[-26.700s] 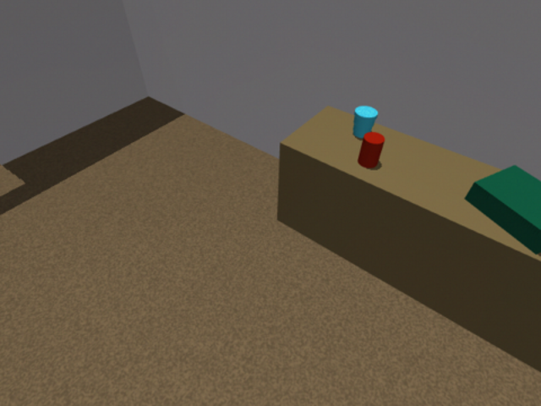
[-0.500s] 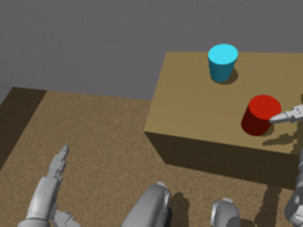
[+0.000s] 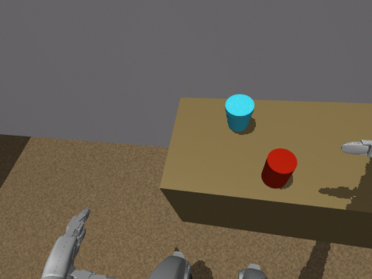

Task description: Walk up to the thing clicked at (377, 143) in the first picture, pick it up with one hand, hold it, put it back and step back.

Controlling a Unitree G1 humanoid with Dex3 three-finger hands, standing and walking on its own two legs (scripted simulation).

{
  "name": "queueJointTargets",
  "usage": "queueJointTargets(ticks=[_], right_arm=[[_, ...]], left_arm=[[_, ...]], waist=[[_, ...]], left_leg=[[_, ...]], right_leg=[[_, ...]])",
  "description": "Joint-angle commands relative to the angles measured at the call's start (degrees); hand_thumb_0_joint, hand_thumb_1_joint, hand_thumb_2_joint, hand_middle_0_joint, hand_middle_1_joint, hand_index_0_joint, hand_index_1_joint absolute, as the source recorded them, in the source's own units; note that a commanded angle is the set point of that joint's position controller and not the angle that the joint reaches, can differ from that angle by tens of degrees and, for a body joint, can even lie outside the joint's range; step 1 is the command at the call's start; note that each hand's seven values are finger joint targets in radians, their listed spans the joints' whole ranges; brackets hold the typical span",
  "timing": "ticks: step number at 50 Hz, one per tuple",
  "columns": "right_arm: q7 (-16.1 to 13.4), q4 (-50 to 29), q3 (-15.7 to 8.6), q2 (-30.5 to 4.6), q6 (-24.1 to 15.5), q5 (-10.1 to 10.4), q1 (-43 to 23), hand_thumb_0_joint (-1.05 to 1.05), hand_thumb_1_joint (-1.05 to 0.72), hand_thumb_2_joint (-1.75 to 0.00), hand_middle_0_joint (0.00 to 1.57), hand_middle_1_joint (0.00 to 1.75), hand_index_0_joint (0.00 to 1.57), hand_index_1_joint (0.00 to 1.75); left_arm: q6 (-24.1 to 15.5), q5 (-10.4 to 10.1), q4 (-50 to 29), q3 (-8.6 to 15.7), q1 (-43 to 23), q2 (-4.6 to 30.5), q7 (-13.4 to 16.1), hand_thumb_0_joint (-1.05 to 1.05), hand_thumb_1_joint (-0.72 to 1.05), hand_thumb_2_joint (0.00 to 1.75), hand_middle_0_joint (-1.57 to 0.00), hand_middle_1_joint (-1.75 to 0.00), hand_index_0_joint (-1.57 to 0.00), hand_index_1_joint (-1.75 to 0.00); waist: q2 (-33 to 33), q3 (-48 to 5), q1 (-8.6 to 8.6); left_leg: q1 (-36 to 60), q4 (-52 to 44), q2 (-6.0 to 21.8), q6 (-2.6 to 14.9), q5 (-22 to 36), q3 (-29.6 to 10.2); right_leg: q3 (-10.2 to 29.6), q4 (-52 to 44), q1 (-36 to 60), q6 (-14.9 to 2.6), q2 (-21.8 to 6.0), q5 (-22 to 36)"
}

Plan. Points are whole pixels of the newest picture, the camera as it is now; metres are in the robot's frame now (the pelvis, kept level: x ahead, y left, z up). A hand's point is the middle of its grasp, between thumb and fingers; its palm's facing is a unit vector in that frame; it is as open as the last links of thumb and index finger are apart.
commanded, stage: home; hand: right
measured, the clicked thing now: (277, 169) +0.45 -0.15 -0.17
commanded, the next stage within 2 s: none
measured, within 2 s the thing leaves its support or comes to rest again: neither
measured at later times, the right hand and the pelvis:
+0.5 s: hand (329, 226) +0.28 -0.21 -0.02, palm faces +0.16 +0.96 -0.22, open 17.0 cm; pelvis +0.03 +0.00 +0.04, yaw -2 degrees
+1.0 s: hand out of the picture +0.17 -0.16 -0.02, palm faces +0.16 +0.95 -0.27, open 17.6 cm; pelvis +0.00 +0.02 +0.03, yaw -3 degrees
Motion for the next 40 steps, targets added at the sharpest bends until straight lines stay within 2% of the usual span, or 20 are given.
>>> queueJointTargets(ticks=[1, 3, 4, 6, 8, 10, 11, 12, 13, 15, 17, 18, 23, 24, 25, 26, 28, 31, 34, 40], right_arm=[[-0.61, -7.37, 1.77, -6.88, -2.71, 0.49, -12.72, 0.0, 0.51, -0.08, 0.06, 0.06, 0.06, 0.06], [-0.47, -8.69, 1.69, -6.99, -1.21, 0.76, -4.73, 0.0, 0.47, -0.1, 0.06, 0.07, 0.06, 0.07], [-0.34, -12.93, 0.71, -8.46, -0.32, 1.11, -0.82, 0.0, 0.46, -0.11, 0.06, 0.07, 0.06, 0.07], [0.1, -17.06, 3.25, -4.69, 2.09, 2.49, 5.74, 0.0, 0.47, -0.1, 0.06, 0.07, 0.06, 0.07], [0.07, -26.95, 5.86, -2.16, 4.42, 4.16, 9.76, 0.0, 0.49, -0.09, 0.06, 0.06, 0.06, 0.06], [0.26, -32.21, 11.49, 5.37, 6.37, 5.4, 10.88, 0.0, 0.48, -0.09, 0.06, 0.06, 0.06, 0.06], [-0.09, -36.85, 12.06, 5.9, 6.59, 5.66, 10.59, 0.0, 0.49, -0.09, 0.06, 0.06, 0.06, 0.06], [-0.57, -45.74, 10.44, 3.46, 6.12, 5.85, 11.15, 0.0, 0.47, -0.1, 0.06, 0.07, 0.06, 0.07], [-0.81, -43.71, 11.47, 5.72, 6.59, 5.9, 16.44, 0.0, 0.46, -0.11, 0.06, 0.07, 0.06, 0.07], [-1.2, -49.81, 14.21, 10.45, 6.2, 6.63, 21.17, 0.0, 0.47, -0.1, 0.06, 0.07, 0.06, 0.07], [-2.43, -55.85, 13.3, 9.46, 5.23, 6.89, 25.53, 0.0, 0.45, -0.12, 0.06, 0.07, 0.06, 0.07], [-2.76, -55.05, 13.83, 10.75, 5.36, 7.01, 30.56, 0.0, 0.47, -0.1, 0.06, 0.07, 0.06, 0.07], [-4.12, -63.67, 15.42, 13.18, 6.39, 7.58, 46.62, 0.0, 0.45, -0.12, 0.06, 0.07, 0.06, 0.07], [-6.14, -65.01, 10.25, 10.16, 7.21, 7.42, 49.89, 0.0, 0.53, -0.05, 0.05, 0.05, 0.05, 0.05], [-5.63, -67.63, 17.54, 18.17, 7.91, 7.7, 57.16, 0.0, 0.54, -0.06, 0.05, 0.05, 0.05, 0.05], [-5.2, -69.21, 21.55, 22.07, 8.66, 8.03, 60.04, 0.0, 0.53, -0.07, 0.06, 0.06, 0.06, 0.06], [-5.68, -72.08, 21.53, 22.01, 10.01, 8.04, 64.57, 0.0, 0.55, -0.05, 0.05, 0.05, 0.05, 0.05], [-5.89, -75.14, 22.4, 21.56, 10.7, 7.36, 65.09, 0.0, 0.55, -0.05, 0.05, 0.05, 0.05, 0.05], [-6.15, -78.46, 22.46, 21.25, 11.37, 6.97, 65.64, 0.0, 0.57, -0.04, 0.05, 0.05, 0.05, 0.05], [-7.09, -80.19, 22.06, 20.9, 12.69, 6.19, 65.17, 0.0, 0.59, -0.03, 0.05, 0.05, 0.05, 0.05]], left_arm=[[-4.01, 0.01, -10.3, -6.35, -6.91, -0.31, -0.55, 0.0, 0.32, 0.56, -0.14, -0.2, -0.14, -0.2], [-3.13, -0.26, -9.93, -3.74, -1.84, 2.57, -0.56, 0.0, 0.41, 0.62, -0.15, -0.22, -0.15, -0.22], [-2.42, -0.55, -9.77, -0.63, 2.6, 4.97, -0.49, 0.0, 0.4, 0.61, -0.15, -0.21, -0.15, -0.22], [-0.96, -1.2, -7.71, 2.38, 5.51, 7.23, -0.47, 0.0, 0.51, 0.68, -0.16, -0.23, -0.16, -0.23], [0.03, -2.53, -4.04, 5.45, 5.42, 8.19, 0.21, 0.0, 0.54, 0.69, -0.16, -0.24, -0.16, -0.24], [-0.05, -3.44, -2.78, 3.91, 0.95, 6.22, 0.33, 0.0, 0.6, 0.73, -0.17, -0.25, -0.17, -0.25], [-0.5, -3.58, -2.84, 3.34, -1.36, 5.32, 0.58, 0.0, 0.62, 0.74, -0.17, -0.25, -0.17, -0.25], [-1.04, -3.8, -4.33, 3.41, -2.33, 5.14, 0.88, 0.0, 0.7, 0.78, -0.18, -0.26, -0.18, -0.26], [-1.13, -3.78, -2.15, 3.28, -1.27, 4.68, 1.09, 0.0, 0.73, 0.8, -0.18, -0.27, -0.18, -0.27], [-1.56, -3.78, -4.07, -0.97, -3.77, 1.5, 1.29, 0.0, 0.71, 0.79, -0.18, -0.26, -0.18, -0.27], [-2.0, -3.57, -5.65, -3.93, -6.18, -1.15, 2.03, 0.0, 0.76, 0.82, -0.19, -0.27, -0.18, -0.27], [-1.77, -3.57, -3.68, -4.21, -5.68, -1.67, 2.3, 0.0, 0.72, 0.8, -0.18, -0.27, -0.18, -0.27], [-0.73, -3.06, 1.01, 0.79, -1.65, 2.19, 4.0, 0.0, 0.69, 0.78, -0.18, -0.26, -0.18, -0.26], [-0.66, -3.31, 16.03, 0.63, -3.29, 4.36, 4.74, 0.0, 0.77, 0.86, -0.2, -0.29, -0.2, -0.29], [-1.31, -3.51, 12.13, -0.58, -4.16, 2.06, 4.93, 0.0, 0.82, 0.86, -0.19, -0.29, -0.19, -0.29], [-1.91, -3.66, 11.21, -0.85, -5.01, 1.41, 5.18, 0.0, 0.89, 0.9, -0.2, -0.3, -0.2, -0.3], [-2.53, -3.62, 11.83, -0.21, -6.43, 1.81, 5.67, 0.0, 0.89, 0.9, -0.2, -0.3, -0.2, -0.3], [-3.75, -3.43, 14.09, 0.11, -8.23, 1.8, 6.43, 0.0, 0.84, 0.87, -0.2, -0.29, -0.19, -0.29], [-5.43, -3.26, 14.46, 0.21, -9.58, 1.64, 7.47, 0.0, 0.85, 0.87, -0.2, -0.29, -0.19, -0.29], [-8.86, -2.7, 16.04, 0.29, -10.83, 1.7, 8.93, 0.0, 0.9, 0.9, -0.2, -0.3, -0.2, -0.3]], waist=[[-13.76, -27.25, -5.25], [-12.8, -27.68, -3.96], [-12.39, -27.37, -3.73], [-9.03, -23.59, -2.59], [-9.0, -18.83, -3.22], [-7.08, -14.38, -3.69], [-7.41, -14.4, -4.6], [-10.71, -18.43, -6.75], [-10.09, -16.51, -6.2], [-9.01, -16.52, -7.04], [-9.8, -18.28, -9.27], [-8.93, -15.81, -9.99], [-10.49, -11.6, -10.71], [-12.35, -6.92, -10.83], [-9.32, -6.22, -10.29], [-7.21, -6.76, -9.57], [-4.76, -6.09, -9.37], [-3.67, -3.33, -8.06], [-0.89, -4.18, -7.99], [-1.94, -3.95, -8.45]], left_leg=[[16.99, -7.44, -1.55, 2.87, 17.83, 2.9], [19.62, -8.45, -1.49, 2.61, 20.93, 3.12], [20.88, -9.05, -1.32, 2.37, 23.21, 3.12], [20.57, -10.1, -1.35, 2.21, 23.52, 3.39], [18.91, -11.41, -0.95, 2.17, 22.14, 3.22], [16.92, -11.64, -0.69, 2.43, 18.62, 3.44], [17.58, -12.11, -0.47, 2.52, 17.87, 3.37], [19.81, -12.22, -0.17, 2.75, 18.47, 3.16], [19.47, -12.67, -0.17, 2.75, 18.37, 3.18], [21.85, -12.92, -0.14, 2.98, 18.85, 3.42], [25.88, -13.33, 0.34, 3.12, 20.14, 3.18], [26.82, -13.78, 0.46, 3.17, 19.43, 2.93], [28.68, -15.66, 0.99, 3.09, 16.79, 2.09], [27.77, -15.59, 0.35, 3.1, 16.46, 1.72], [28.61, -16.12, 0.46, 2.88, 16.98, 1.88], [28.69, -16.08, 0.36, 2.67, 17.58, 2.12], [28.61, -16.01, 0.23, 2.36, 18.58, 2.28], [26.22, -16.21, 0.32, 1.95, 16.86, 2.24], [26.51, -16.45, 0.98, 1.13, 17.15, 1.52], [25.27, -16.92, 1.63, 1.43, 9.56, 0.55]], right_leg=[[-1.36, -11.25, 22.82, 0.7, 1.68, 25.37], [-1.4, -12.2, 26.53, 0.68, 1.72, 29.11], [-1.41, -12.72, 28.23, 0.47, 1.77, 31.19], [-0.99, -14.25, 29.13, 0.38, 1.59, 31.93], [-1.23, -15.89, 30.45, 0.09, 1.51, 30.64], [-0.89, -17.6, 29.42, -0.09, 1.14, 27.22], [-0.97, -18.3, 29.6, -0.18, 1.11, 25.74], [-1.21, -18.74, 32.63, 0.15, 1.06, 27.69], [-1.27, -18.82, 33.41, 0.29, 1.0, 28.42], [-0.98, -19.7, 34.48, 0.83, 0.81, 29.99], [-1.33, -19.96, 35.26, 0.94, 1.27, 31.08], [-1.59, -20.49, 33.79, 0.86, 1.55, 29.16], [-2.89, -22.41, 32.19, 0.66, 2.35, 22.98], [-2.17, -21.82, 30.66, 0.42, 2.0, 21.63], [-2.43, -21.86, 30.71, 0.13, 1.99, 21.72], [-2.43, -21.42, 30.72, -0.15, 1.88, 21.77], [-2.38, -20.69, 29.58, -0.4, 1.84, 22.69], [-2.19, -20.28, 28.83, -0.86, 2.0, 19.68], [-2.2, -18.75, 28.57, -1.5, 2.28, 18.0], [-2.29, -18.91, 27.82, -1.47, 2.86, 11.12]])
